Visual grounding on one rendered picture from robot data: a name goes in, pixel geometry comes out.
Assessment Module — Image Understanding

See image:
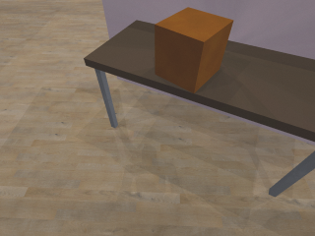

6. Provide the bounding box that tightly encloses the carton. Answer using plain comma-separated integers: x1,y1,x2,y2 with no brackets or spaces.
155,7,233,93

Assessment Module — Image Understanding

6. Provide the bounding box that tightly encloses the table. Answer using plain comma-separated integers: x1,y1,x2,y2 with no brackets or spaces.
84,20,315,197

